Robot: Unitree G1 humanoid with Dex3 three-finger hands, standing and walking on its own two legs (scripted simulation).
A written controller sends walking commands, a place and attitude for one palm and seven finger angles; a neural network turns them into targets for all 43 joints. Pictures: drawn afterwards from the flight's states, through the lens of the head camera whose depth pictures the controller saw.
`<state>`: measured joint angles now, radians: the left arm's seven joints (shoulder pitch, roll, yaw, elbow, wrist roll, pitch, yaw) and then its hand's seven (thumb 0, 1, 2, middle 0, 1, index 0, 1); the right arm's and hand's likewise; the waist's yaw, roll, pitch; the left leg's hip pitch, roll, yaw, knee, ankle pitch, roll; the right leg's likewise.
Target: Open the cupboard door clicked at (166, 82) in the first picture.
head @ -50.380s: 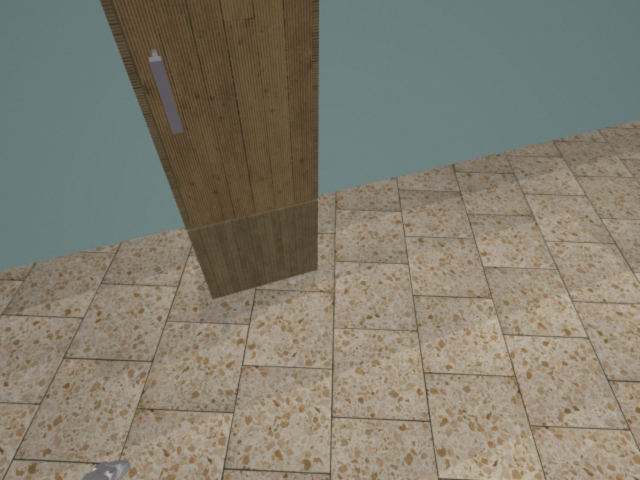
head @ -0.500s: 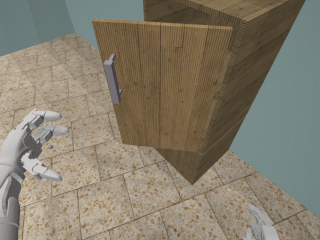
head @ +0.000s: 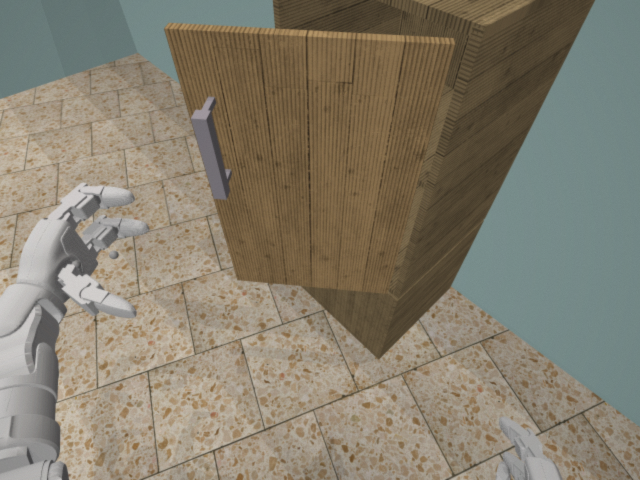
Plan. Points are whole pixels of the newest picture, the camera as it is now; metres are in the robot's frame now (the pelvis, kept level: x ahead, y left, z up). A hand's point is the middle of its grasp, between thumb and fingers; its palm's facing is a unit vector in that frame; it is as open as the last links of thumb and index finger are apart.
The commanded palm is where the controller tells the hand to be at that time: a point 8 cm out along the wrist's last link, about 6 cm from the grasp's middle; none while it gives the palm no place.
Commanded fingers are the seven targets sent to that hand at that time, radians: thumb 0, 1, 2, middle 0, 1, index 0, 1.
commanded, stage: move the hooked fingers beside the handle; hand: left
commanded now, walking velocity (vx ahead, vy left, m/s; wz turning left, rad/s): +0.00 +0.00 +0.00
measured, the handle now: (216, 150) +0.57 +0.19 +0.09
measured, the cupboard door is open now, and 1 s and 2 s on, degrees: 41 41 40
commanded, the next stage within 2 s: none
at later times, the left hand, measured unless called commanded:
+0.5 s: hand (142, 214) +0.41 +0.25 +0.10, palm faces -0.08 -1.00 +0.01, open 14.0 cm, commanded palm +0.39 +0.30 +0.10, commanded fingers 0.00 -0.50 0.30 -0.30 -1.20 -0.30 -1.20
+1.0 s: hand (166, 179) +0.48 +0.24 +0.10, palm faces -0.08 -1.00 +0.01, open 14.0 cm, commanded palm +0.47 +0.29 +0.09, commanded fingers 0.00 -0.50 0.30 -0.30 -1.20 -0.30 -1.20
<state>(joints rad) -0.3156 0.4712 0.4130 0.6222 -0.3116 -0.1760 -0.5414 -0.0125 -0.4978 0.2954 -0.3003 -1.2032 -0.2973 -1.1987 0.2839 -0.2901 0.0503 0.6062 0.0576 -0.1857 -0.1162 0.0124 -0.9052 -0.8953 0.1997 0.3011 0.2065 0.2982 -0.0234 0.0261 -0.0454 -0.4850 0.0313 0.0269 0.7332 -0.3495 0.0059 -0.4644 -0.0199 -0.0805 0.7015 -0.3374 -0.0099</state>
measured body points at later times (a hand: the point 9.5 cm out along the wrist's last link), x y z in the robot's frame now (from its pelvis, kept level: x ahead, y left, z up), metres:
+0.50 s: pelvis +0.01 +0.01 +0.00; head +0.06 +0.01 +0.44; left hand +0.41 +0.31 +0.10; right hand +0.09 -0.26 -0.11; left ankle +0.01 +0.11 -0.72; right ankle +0.01 -0.11 -0.72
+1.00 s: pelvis +0.01 +0.02 -0.01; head +0.10 +0.03 +0.43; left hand +0.48 +0.29 +0.10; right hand +0.02 -0.26 -0.12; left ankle +0.01 +0.11 -0.72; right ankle +0.01 -0.11 -0.72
